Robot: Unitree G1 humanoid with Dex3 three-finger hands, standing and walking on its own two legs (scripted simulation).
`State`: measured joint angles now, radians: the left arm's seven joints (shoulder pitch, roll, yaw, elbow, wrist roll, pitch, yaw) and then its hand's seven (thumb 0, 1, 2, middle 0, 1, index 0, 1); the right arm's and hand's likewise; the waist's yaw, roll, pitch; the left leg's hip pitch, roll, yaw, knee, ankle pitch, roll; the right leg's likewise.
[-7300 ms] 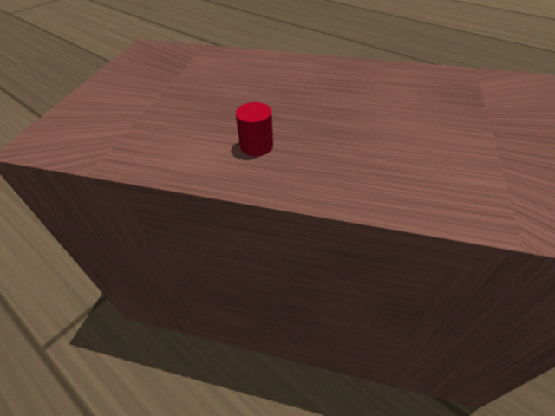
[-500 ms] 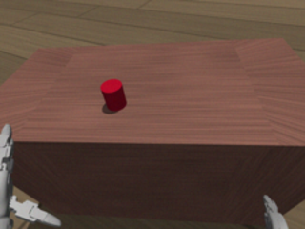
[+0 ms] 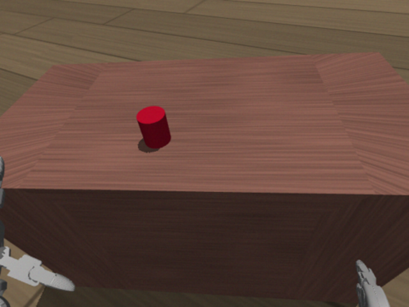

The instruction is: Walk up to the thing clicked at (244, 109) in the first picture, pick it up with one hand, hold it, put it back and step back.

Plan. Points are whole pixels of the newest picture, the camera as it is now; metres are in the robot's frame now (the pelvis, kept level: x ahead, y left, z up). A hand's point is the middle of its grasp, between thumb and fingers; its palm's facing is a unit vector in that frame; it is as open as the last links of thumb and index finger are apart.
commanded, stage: rise first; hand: left
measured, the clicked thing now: (154, 127) +0.53 +0.18 +0.07
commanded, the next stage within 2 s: go down in 0.14 s
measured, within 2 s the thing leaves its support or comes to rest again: neither
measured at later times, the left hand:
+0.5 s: hand (28, 206) +0.21 +0.27 +0.20, palm faces +0.44 -0.80 -0.42, open 17.6 cm
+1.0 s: hand (34, 147) +0.32 +0.32 +0.20, palm faces +0.22 -0.95 -0.22, open 17.3 cm
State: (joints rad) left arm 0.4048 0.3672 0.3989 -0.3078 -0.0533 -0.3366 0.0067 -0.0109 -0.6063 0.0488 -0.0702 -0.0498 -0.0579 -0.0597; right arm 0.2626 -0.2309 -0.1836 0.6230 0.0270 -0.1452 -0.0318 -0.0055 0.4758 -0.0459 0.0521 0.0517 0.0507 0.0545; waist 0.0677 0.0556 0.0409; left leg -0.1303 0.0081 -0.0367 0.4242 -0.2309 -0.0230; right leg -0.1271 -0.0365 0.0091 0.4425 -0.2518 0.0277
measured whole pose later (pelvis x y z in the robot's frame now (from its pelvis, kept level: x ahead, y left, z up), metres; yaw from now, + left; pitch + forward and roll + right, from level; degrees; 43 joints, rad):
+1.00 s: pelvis +0.01 +0.00 -0.01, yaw +0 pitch +1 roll +0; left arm -0.25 0.56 0.56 0.33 -0.21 -0.03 -0.39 -0.01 -0.48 0.09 -0.04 -0.03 -0.03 -0.03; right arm 0.28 -0.23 -0.06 0.59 0.03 -0.14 -0.09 -0.01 0.51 -0.05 0.05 0.05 0.05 0.05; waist 0.01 0.04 -0.06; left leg -0.25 0.01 -0.03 0.51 -0.28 -0.02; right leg -0.24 -0.04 0.01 0.51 -0.28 0.03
